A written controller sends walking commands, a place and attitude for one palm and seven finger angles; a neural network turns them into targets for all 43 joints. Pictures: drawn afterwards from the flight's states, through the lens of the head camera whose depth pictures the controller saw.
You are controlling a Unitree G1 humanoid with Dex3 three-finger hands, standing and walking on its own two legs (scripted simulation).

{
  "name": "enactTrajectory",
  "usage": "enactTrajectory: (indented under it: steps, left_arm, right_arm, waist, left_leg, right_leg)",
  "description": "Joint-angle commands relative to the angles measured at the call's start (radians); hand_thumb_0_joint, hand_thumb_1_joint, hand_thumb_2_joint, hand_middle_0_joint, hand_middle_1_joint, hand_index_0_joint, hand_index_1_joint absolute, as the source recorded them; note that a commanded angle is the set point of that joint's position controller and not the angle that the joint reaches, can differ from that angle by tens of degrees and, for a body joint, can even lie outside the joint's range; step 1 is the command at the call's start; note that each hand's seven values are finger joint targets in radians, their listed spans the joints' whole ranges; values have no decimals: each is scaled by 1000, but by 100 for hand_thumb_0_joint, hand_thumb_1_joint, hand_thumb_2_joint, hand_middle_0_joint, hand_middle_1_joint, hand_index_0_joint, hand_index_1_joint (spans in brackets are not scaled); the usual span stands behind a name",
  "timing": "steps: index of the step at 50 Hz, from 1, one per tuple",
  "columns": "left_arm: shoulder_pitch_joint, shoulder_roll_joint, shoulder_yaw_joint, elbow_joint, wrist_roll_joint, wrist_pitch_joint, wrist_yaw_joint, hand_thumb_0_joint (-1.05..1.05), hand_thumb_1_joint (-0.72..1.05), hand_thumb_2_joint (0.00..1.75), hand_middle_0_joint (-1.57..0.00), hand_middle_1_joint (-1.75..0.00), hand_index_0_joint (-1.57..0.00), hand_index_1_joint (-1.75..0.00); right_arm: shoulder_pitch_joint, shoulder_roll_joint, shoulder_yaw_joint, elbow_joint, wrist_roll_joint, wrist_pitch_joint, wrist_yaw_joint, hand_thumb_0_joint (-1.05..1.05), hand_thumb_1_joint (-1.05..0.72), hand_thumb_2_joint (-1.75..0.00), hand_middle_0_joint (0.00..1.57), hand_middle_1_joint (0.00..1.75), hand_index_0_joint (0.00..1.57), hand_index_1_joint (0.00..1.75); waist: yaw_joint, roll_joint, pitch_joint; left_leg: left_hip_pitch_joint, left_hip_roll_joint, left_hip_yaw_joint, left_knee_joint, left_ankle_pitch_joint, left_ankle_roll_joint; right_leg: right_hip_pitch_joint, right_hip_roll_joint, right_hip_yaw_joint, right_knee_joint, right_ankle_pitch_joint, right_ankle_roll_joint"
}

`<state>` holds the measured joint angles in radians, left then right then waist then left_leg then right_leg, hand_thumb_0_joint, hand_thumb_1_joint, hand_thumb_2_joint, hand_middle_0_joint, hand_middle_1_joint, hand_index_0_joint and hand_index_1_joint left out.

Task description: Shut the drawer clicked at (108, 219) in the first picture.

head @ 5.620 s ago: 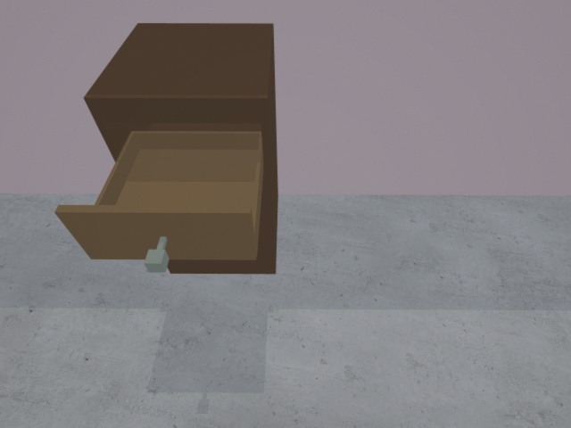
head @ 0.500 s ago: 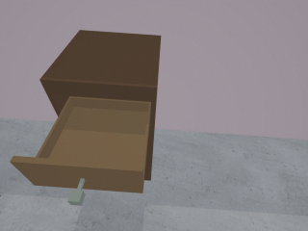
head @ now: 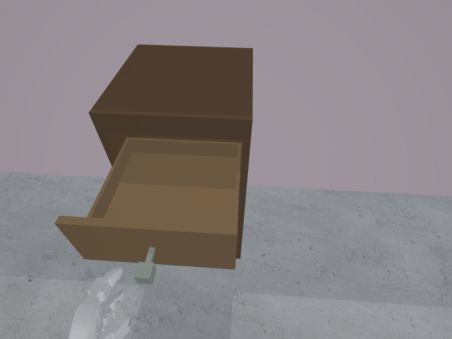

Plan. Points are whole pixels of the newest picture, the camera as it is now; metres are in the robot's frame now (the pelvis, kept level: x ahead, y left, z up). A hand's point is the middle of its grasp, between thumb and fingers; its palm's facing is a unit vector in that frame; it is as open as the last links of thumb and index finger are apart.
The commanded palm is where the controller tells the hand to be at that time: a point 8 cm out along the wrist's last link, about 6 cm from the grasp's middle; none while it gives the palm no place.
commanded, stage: raise the hand and make a fist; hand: left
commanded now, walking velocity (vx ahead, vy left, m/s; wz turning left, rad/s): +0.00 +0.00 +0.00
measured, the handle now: (147, 264) +0.30 +0.18 -0.11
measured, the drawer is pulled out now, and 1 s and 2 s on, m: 0.30 0.30 0.30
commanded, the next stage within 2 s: bring the fist close to the handle in 1.72 s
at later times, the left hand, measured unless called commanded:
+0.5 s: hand (151, 327) +0.16 +0.13 -0.01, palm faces -0.04 -1.00 -0.02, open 4.6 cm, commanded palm +0.11 +0.20 -0.04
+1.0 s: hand (143, 338) +0.15 +0.14 -0.04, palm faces -0.08 -1.00 -0.04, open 3.1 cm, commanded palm +0.10 +0.21 -0.02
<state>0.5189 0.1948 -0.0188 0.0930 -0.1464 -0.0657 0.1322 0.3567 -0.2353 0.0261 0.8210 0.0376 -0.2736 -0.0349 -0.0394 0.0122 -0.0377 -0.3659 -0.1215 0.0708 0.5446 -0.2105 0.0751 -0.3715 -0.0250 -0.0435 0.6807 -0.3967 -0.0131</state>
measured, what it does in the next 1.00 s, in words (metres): lowers itself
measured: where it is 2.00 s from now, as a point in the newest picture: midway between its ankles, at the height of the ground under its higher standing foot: outside the picture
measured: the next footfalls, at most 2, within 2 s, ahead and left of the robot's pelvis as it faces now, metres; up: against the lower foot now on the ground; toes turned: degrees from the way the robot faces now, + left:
none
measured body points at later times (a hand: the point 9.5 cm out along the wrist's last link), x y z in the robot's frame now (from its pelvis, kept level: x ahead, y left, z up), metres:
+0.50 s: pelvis -0.01 -0.02 -0.10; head +0.04 -0.01 +0.35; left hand +0.15 +0.18 -0.01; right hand +0.24 -0.22 -0.14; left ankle +0.05 +0.03 -0.73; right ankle +0.03 -0.11 -0.73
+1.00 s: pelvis +0.01 -0.03 -0.09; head +0.08 -0.01 +0.35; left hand +0.15 +0.20 -0.03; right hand +0.24 -0.27 -0.14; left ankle +0.05 +0.03 -0.73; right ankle +0.03 -0.11 -0.73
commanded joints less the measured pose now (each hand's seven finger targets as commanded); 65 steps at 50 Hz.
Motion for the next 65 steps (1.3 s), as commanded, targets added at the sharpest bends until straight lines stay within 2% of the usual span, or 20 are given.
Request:
enactTrajectory:
  steps: [1,3,5,9,11,15,19,22,24,26,29,34,39,40,43,44,49,52,58,65]
  left_arm:
    - [46,-139,-76,-8,-30,-230,-139,0,90,90,-40,-52,-40,-52]
    - [168,-54,23,6,-69,-357,-249,0,90,90,-44,-56,-44,-56]
    - [167,19,59,-7,-65,-470,-351,0,90,90,-48,-60,-48,-60]
    - [248,94,168,-106,-44,-387,-327,0,90,90,-56,-69,-56,-69]
    - [153,93,156,-315,-62,-389,-288,0,90,90,-60,-73,-60,-73]
    - [12,124,132,-680,-74,-567,-227,0,90,90,-68,-82,-68,-82]
    - [-58,-10,-69,-627,-83,-633,-312,0,90,90,-76,-91,-76,-91]
    - [35,11,-88,-423,-66,-571,-421,0,90,90,-82,-97,-82,-97]
    - [164,96,21,-282,-46,-450,-461,0,90,90,-86,-101,-86,-101]
    - [238,186,141,-359,-63,-334,-469,0,90,90,-90,-106,-90,-106]
    - [354,202,307,-484,-137,-236,-391,0,90,90,-96,-112,-96,-112]
    - [451,100,254,-578,-139,-358,-296,0,90,90,-106,-123,-106,-123]
    - [365,10,62,-435,-128,-479,-418,0,90,90,-116,-134,-116,-134]
    - [356,14,66,-409,-137,-496,-443,0,90,90,-118,-136,-118,-136]
    - [344,123,167,-442,-155,-556,-491,0,90,90,-124,-143,-124,-143]
    - [341,184,220,-486,-153,-574,-487,0,90,90,-126,-145,-126,-145]
    - [437,166,287,-580,-170,-530,-415,0,90,90,-136,-156,-136,-156]
    - [455,77,196,-560,-172,-451,-417,0,90,90,-140,-160,-140,-160]
    - [375,89,90,-509,-128,-351,-461,0,90,90,-140,-160,-140,-160]
    - [404,114,156,-661,-122,-443,-351,0,90,90,-140,-160,-140,-160]
  right_arm:
    - [-161,-154,-73,-251,-19,-82,7,0,-90,-90,20,30,20,30]
    - [-227,-153,-90,-330,-26,-58,25,0,-90,-90,20,30,20,30]
    - [-290,-163,-104,-415,-20,-34,55,0,-90,-90,20,30,20,30]
    - [-356,-146,-101,-553,10,67,47,0,-90,-90,20,30,20,30]
    - [-335,-132,-91,-581,6,97,38,0,-90,-90,20,30,20,30]
    - [-222,-98,-94,-549,-24,83,25,0,-90,-90,20,30,20,30]
    - [-209,-126,-70,-501,-18,7,32,0,-90,-90,20,30,20,30]
    - [-194,-143,-76,-483,7,-23,28,0,-90,-90,20,30,20,30]
    - [-207,-141,-85,-490,29,-10,17,0,-90,-90,20,30,20,30]
    - [-245,-127,-92,-548,47,25,4,0,-90,-90,20,30,20,30]
    - [-293,-67,-95,-562,39,96,-14,0,-90,-90,20,30,20,30]
    - [-255,-22,-116,-489,22,84,5,0,-90,-90,20,30,20,30]
    - [-254,-76,-111,-449,24,9,15,0,-90,-90,20,30,20,30]
    - [-238,-87,-115,-444,23,-4,14,0,-90,-90,20,30,20,30]
    - [-230,-96,-128,-459,25,-32,6,0,-90,-90,20,30,20,30]
    - [-239,-97,-129,-459,23,-35,5,0,-90,-90,20,30,20,30]
    - [-232,-72,-138,-491,24,-6,11,0,-90,-90,20,30,20,30]
    - [-247,-71,-128,-514,31,17,22,0,-90,-90,20,30,20,30]
    - [-274,-101,-99,-549,41,36,7,0,-90,-90,20,30,20,30]
    - [-236,-78,-95,-568,16,34,24,0,-90,-90,20,30,20,30]
  waist:
    - [3,-281,1]
    - [56,-337,-59]
    - [58,-283,-23]
    - [125,17,-39]
    - [106,82,-96]
    - [58,209,-278]
    - [-64,130,-196]
    - [-81,-12,-131]
    - [-23,-63,-170]
    - [64,-86,-324]
    - [150,-39,-472]
    - [116,31,-378]
    - [-25,-48,-164]
    - [-27,-70,-183]
    - [6,-79,-283]
    - [33,-11,-312]
    - [102,108,-428]
    - [69,85,-344]
    - [13,-12,-133]
    - [79,126,-240]
  left_leg:
    - [-170,132,-178,145,-257,-69]
    - [-329,112,-136,241,-284,-79]
    - [-418,91,-111,286,-330,-91]
    - [-439,79,-119,234,-484,-80]
    - [-437,106,-169,226,-530,-84]
    - [-361,143,-210,349,-356,-67]
    - [-368,161,-289,433,-356,-46]
    - [-529,158,-267,487,-439,-26]
    - [-564,143,-215,482,-410,-24]
    - [-522,115,-166,462,-288,-24]
    - [-453,99,-140,452,-62,-39]
    - [-372,128,-138,443,142,-52]
    - [-475,125,-168,506,-19,-31]
    - [-506,122,-169,524,-69,-30]
    - [-546,120,-160,557,-108,-31]
    - [-529,122,-148,565,-81,-34]
    - [-372,129,-147,475,43,-57]
    - [-357,126,-160,436,8,-54]
    - [-462,132,-195,387,-255,-33]
    - [-371,135,-210,351,-246,-73]
  right_leg:
    - [-321,33,-45,-7,-158,-11]
    - [-350,29,-14,49,-256,-17]
    - [-368,24,21,84,-339,-32]
    - [-362,38,18,183,-318,-50]
    - [-414,46,9,259,-265,-54]
    - [-522,70,35,331,-162,-54]
    - [-669,73,26,335,-149,-35]
    - [-656,61,51,294,-214,-27]
    - [-558,56,74,252,-243,-31]
    - [-372,43,96,236,-192,-27]
    - [-166,54,70,274,59,-23]
    - [-258,58,22,283,274,-18]
    - [-451,42,46,253,137,-1]
    - [-459,42,55,255,89,-2]
    - [-426,37,92,267,12,-15]
    - [-417,39,99,281,26,-25]
    - [-371,61,37,302,71,-36]
    - [-380,59,4,264,57,-25]
    - [-455,60,11,198,-152,-24]
    - [-482,74,-23,279,-132,-45]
